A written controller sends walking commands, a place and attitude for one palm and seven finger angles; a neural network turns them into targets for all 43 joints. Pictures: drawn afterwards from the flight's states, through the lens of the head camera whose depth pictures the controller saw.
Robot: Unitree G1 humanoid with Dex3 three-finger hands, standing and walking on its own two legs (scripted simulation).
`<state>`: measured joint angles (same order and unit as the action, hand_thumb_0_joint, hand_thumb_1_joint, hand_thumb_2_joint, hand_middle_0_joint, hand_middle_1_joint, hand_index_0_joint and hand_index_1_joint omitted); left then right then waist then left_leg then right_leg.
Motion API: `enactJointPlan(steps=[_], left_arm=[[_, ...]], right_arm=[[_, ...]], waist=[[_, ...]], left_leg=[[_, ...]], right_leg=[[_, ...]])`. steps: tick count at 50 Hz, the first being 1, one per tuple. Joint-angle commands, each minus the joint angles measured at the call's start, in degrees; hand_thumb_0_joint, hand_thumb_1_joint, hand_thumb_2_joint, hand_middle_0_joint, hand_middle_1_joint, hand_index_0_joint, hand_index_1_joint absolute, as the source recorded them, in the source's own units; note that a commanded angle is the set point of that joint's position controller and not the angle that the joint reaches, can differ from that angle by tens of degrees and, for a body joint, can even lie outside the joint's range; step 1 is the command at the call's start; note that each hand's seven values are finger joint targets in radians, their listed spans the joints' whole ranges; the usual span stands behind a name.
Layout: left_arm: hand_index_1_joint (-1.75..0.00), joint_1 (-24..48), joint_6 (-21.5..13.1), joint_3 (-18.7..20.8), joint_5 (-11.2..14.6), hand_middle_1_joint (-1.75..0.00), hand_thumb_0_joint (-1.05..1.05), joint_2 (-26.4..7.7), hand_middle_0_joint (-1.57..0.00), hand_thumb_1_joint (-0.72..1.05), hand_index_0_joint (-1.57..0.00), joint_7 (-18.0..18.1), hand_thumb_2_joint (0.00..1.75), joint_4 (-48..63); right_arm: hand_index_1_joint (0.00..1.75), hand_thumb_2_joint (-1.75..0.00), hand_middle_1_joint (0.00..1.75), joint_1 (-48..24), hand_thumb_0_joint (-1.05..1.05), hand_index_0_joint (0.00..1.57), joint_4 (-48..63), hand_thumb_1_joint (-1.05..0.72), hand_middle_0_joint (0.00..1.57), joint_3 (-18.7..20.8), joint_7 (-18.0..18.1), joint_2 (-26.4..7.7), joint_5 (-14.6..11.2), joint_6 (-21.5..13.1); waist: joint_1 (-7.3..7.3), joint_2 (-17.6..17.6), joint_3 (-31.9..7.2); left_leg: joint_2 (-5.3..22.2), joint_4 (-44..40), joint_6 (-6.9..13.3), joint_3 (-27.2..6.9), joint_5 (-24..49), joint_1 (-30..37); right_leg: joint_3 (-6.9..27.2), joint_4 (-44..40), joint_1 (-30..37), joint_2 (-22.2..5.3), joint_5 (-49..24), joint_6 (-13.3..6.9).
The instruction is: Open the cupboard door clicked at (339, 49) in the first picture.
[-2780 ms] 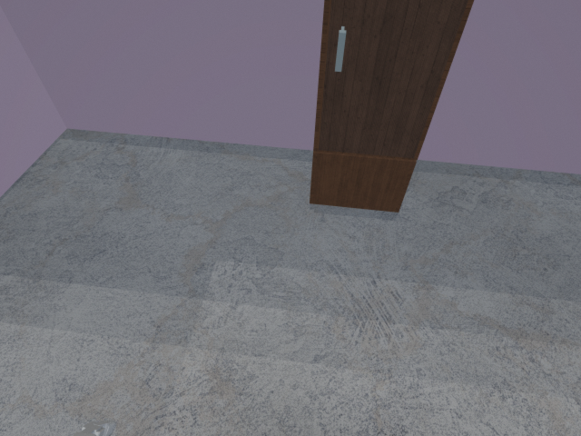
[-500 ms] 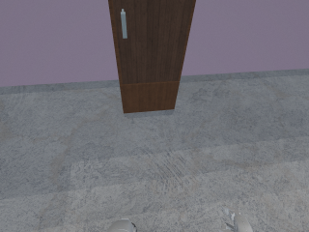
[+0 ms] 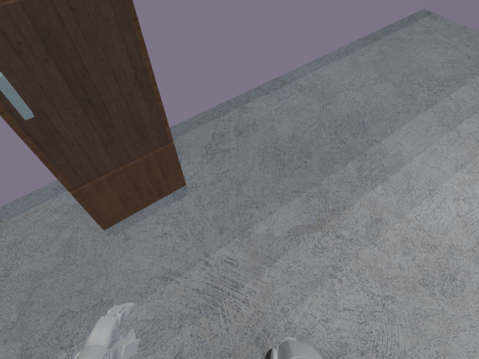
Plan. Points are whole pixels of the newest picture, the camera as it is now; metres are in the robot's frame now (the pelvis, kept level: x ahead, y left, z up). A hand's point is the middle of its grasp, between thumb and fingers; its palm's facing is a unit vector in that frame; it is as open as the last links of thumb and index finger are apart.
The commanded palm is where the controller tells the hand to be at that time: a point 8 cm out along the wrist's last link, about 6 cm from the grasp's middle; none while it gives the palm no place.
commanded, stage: walk to a spot facing it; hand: left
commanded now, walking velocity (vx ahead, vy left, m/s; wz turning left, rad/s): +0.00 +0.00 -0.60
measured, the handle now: (12, 93) +0.69 +0.56 +0.02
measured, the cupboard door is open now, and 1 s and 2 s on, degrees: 0 0 0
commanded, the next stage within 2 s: turn to face it in 1.66 s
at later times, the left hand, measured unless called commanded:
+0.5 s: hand (115, 341) +0.17 +0.25 -0.16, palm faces -0.20 -0.96 -0.17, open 7.4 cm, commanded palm none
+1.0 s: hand (184, 293) +0.25 +0.12 -0.13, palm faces -0.55 -0.79 -0.27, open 7.4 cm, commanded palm none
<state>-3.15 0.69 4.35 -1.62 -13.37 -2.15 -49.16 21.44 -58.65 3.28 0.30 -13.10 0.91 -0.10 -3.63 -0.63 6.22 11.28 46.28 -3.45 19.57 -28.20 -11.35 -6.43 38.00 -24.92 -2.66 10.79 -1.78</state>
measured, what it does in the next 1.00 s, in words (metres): steps on the spot, turning right: left foot, then right foot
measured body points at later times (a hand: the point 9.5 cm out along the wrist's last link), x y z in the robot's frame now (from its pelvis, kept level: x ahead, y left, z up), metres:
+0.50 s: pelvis +0.05 +0.06 +0.02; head +0.09 +0.10 +0.47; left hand +0.18 +0.30 -0.14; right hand +0.10 -0.20 -0.09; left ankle +0.08 +0.14 -0.71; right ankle +0.01 -0.08 -0.63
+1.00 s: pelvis +0.03 +0.03 +0.01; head +0.05 -0.01 +0.45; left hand +0.28 +0.16 -0.11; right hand -0.12 -0.19 -0.15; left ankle +0.08 +0.16 -0.67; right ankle -0.01 -0.05 -0.72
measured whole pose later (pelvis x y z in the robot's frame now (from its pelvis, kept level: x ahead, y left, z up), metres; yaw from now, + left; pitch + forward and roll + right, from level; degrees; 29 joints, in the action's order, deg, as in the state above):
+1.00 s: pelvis +0.03 +0.03 +0.01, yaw -35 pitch +0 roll +0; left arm -6.1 1.7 3.9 -0.7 -11.6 -0.1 -50.3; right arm 15.6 -55.8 4.0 0.8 -14.0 0.8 3.9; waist -2.2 -2.8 5.6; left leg 10.0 58.5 -3.9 10.0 -29.8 -22.9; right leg -5.0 37.6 -18.1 -0.2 19.1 -2.9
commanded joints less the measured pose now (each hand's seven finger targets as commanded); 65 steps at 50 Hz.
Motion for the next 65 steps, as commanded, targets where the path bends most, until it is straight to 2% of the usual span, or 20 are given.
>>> enactJointPlan(steps=[1,3,6,10,14,17,18,19,20,22,24,30,41,44,45,46,47,49,52,65], left_arm=[[-0.30,-17.0,-0.9,3.6,1.4,-0.30,0.00,-15.6,-0.20,0.90,-0.20,2.9,0.90,-0.4],[-0.30,-8.1,-0.3,1.9,1.2,-0.30,0.00,-11.1,-0.20,0.90,-0.20,3.4,0.90,2.0],[-0.30,-3.3,-0.4,1.6,0.4,-0.30,0.00,-10.0,-0.20,0.90,-0.20,3.4,0.90,2.7],[-0.30,-4.1,0.2,1.8,0.2,-0.30,0.00,-10.3,-0.20,0.90,-0.20,2.8,0.90,2.7],[-0.30,-5.3,0.8,2.3,0.1,-0.30,0.00,-10.9,-0.20,0.90,-0.20,2.4,0.90,3.1],[-0.30,-4.0,1.4,2.3,0.7,-0.30,0.00,-9.5,-0.20,0.90,-0.20,2.4,0.90,3.7],[-0.30,-4.7,1.6,1.8,1.2,-0.30,0.00,-6.4,-0.20,0.90,-0.20,2.2,0.90,5.0],[-0.30,-6.2,1.6,1.3,1.2,-0.30,0.00,-3.9,-0.20,0.90,-0.20,1.4,0.90,5.9],[-0.30,-6.5,2.2,1.9,0.0,-0.30,0.00,-6.4,-0.20,0.90,-0.20,1.6,0.90,4.2],[-0.30,-7.7,1.9,3.0,-0.2,-0.30,0.00,-6.9,-0.20,0.90,-0.20,0.6,0.90,2.8],[-0.30,-9.5,2.2,2.7,-0.1,-0.30,0.00,-5.2,-0.20,0.90,-0.20,0.2,0.90,1.5],[-0.30,-7.4,2.8,2.0,0.3,-0.30,0.00,-3.4,-0.20,0.90,-0.20,0.4,0.90,1.3],[-0.30,-3.0,2.1,1.0,0.3,-0.30,0.00,-2.1,-0.20,0.90,-0.20,0.7,0.90,2.3],[-0.30,-8.7,1.0,1.4,0.3,-0.30,0.00,-4.0,-0.20,0.90,-0.20,1.3,0.90,1.1],[-0.30,-12.5,0.2,2.2,-0.1,-0.30,0.00,-9.0,-0.20,0.90,-0.20,1.9,0.90,0.1],[-0.30,-15.2,-0.4,3.3,0.0,-0.30,0.00,-14.9,-0.20,0.90,-0.20,2.8,0.90,-0.3],[-0.30,-16.4,0.1,3.5,1.0,-0.30,0.00,-15.2,-0.20,0.90,-0.20,3.5,0.90,-0.5],[-0.30,-9.5,0.4,2.9,1.0,-0.30,0.00,-11.7,-0.20,0.90,-0.20,3.6,0.90,1.2],[-0.30,-5.2,-0.1,1.7,0.9,-0.30,0.00,-9.0,-0.20,0.90,-0.20,3.1,0.90,2.2],[-0.30,-12.2,-1.8,2.1,0.4,-0.30,0.00,-10.6,-0.20,0.90,-0.20,2.0,0.90,-0.7]], right_arm=[[0.30,-0.90,0.30,-6.1,0.00,0.20,9.7,-0.90,0.20,0.6,1.4,-5.2,-0.7,-1.2],[0.30,-0.90,0.30,-7.8,0.00,0.20,8.8,-0.90,0.20,0.5,1.2,-5.6,0.0,0.2],[0.30,-0.90,0.30,-3.7,0.00,0.20,7.4,-0.90,0.20,0.3,1.2,-4.4,0.4,1.7],[0.30,-0.90,0.30,-6.3,0.00,0.20,8.9,-0.90,0.20,0.4,0.9,-4.0,0.3,1.7],[0.30,-0.90,0.30,-8.7,0.00,0.20,11.0,-0.90,0.20,0.4,1.1,-3.8,-0.4,0.8],[0.30,-0.90,0.30,-4.1,0.00,0.20,10.1,-0.90,0.20,0.6,1.7,-4.5,-0.6,-0.2],[0.30,-0.90,0.30,-2.7,0.00,0.20,10.2,-0.90,0.20,1.2,2.0,-8.3,-0.3,-0.8],[0.30,-0.90,0.30,-4.5,0.00,0.20,11.7,-0.90,0.20,2.0,1.7,-13.5,0.3,-0.6],[0.30,-0.90,0.30,-7.4,0.00,0.20,11.5,-0.90,0.20,1.9,1.9,-12.3,0.4,-0.5],[0.30,-0.90,0.30,-12.6,0.00,0.20,13.5,-0.90,0.20,0.8,1.9,-8.8,0.5,-1.0],[0.30,-0.90,0.30,-12.5,0.00,0.20,13.2,-0.90,0.20,0.6,1.9,-7.3,0.4,-1.3],[0.30,-0.90,0.30,-4.5,0.00,0.20,9.6,-0.90,0.20,1.3,2.0,-6.9,0.1,-1.3],[0.30,-0.90,0.30,-4.5,0.00,0.20,6.3,-0.90,0.20,3.3,0.7,-9.1,0.7,-0.4],[0.30,-0.90,0.30,-5.6,0.00,0.20,6.8,-0.90,0.20,3.3,0.3,-9.2,0.4,-0.1],[0.30,-0.90,0.30,-4.7,0.00,0.20,7.8,-0.90,0.20,2.7,-0.1,-6.9,-0.1,0.1],[0.30,-0.90,0.30,-6.8,0.00,0.20,10.9,-0.90,0.20,1.3,-0.4,-2.6,0.1,0.5],[0.30,-0.90,0.30,-9.4,0.00,0.20,11.7,-0.90,0.20,1.2,0.7,-4.1,-0.2,1.6],[0.30,-0.90,0.30,-11.1,0.00,0.20,11.1,-0.90,0.20,1.3,0.8,-4.9,0.3,2.0],[0.30,-0.90,0.30,-8.3,0.00,0.20,9.1,-0.90,0.20,1.6,0.1,-5.1,1.0,2.2],[0.30,-0.90,0.30,-15.6,0.00,0.20,12.6,-0.90,0.20,1.1,-0.6,-5.2,0.3,-0.2]], waist=[[9.00,10.3,-21.0],[5.31,5.9,-13.1],[1.70,6.5,-10.8],[2.59,7.5,-9.5],[3.57,10.2,-10.0],[0.85,7.7,-12.3],[0.21,-2.6,-12.7],[1.45,-18.6,-9.7],[1.31,-18.5,-8.2],[4.23,-8.4,-4.8],[4.61,-6.4,-6.4],[2.07,-8.2,-7.7],[0.66,-11.3,-7.4],[4.48,-7.3,-10.4],[6.46,4.9,-13.1],[7.47,18.5,-12.7],[8.78,14.4,-13.4],[6.26,12.6,-8.7],[3.51,8.5,-7.5],[6.09,8.6,-4.8]], left_leg=[[-2.7,31.9,-0.9,-16.9,-6.3,-26.4],[-0.9,26.9,-1.6,-17.9,1.0,-22.7],[-2.7,19.5,-2.0,-16.9,4.4,-16.5],[-5.2,11.1,-1.6,-16.0,5.7,-14.6],[-8.0,-0.6,-0.6,-15.4,4.5,-9.9],[-8.4,-19.2,0.2,-15.3,13.2,2.5],[0.9,-27.7,3.4,-25.6,11.8,9.0],[15.1,-33.1,8.8,-38.3,16.2,8.6],[17.3,-33.4,9.9,-38.8,14.9,2.7],[11.3,-31.5,10.0,-29.3,19.0,-1.9],[7.0,-29.3,8.4,-20.5,28.1,1.9],[8.1,-26.5,9.5,-15.1,41.7,11.3],[13.0,-22.9,9.9,-9.1,37.5,8.0],[11.2,-11.5,5.0,-4.2,34.9,2.8],[7.4,0.5,1.4,-2.0,23.6,-7.8],[-1.4,14.5,-1.5,-5.3,-6.7,-23.6],[-2.1,19.7,-1.0,-14.4,-8.6,-23.8],[-1.8,22.6,-1.2,-18.1,-1.1,-26.2],[-2.5,18.1,-2.2,-16.6,7.1,-21.1],[-7.3,-1.4,-0.7,-17.3,6.0,-16.3]], right_leg=[[27.8,-10.5,35.1,-20.6,-44.4,-13.2],[20.6,-14.2,20.9,-15.4,-30.5,-9.9],[16.8,-16.3,10.6,-11.5,-23.6,-8.2],[20.3,-18.2,7.1,-9.1,-9.9,-8.3],[24.3,-16.4,7.3,-8.5,-10.5,-8.2],[24.0,-10.1,3.9,-5.2,-11.2,-3.9],[19.3,-2.1,-4.2,0.8,-0.7,-0.5],[8.9,12.9,-12.8,6.9,21.4,3.5],[10.9,23.3,-11.7,3.9,21.6,4.7],[9.6,32.1,-10.0,2.4,15.3,4.9],[8.2,35.1,-10.1,1.7,10.3,5.9],[5.6,29.0,-10.8,-0.1,10.7,7.3],[0.1,5.8,0.7,0.0,14.2,4.2],[-0.4,-9.5,13.5,0.6,1.4,2.0],[10.3,-15.1,24.8,-7.6,-10.0,-1.3],[29.2,-16.4,28.5,-20.8,-31.9,-7.7],[27.5,-16.9,25.0,-21.2,-31.5,-10.8],[25.2,-19.6,20.8,-15.9,-13.6,-9.4],[18.9,-21.3,15.7,-9.9,-4.1,-6.6],[29.2,-24.3,14.5,-9.3,9.1,-9.4]])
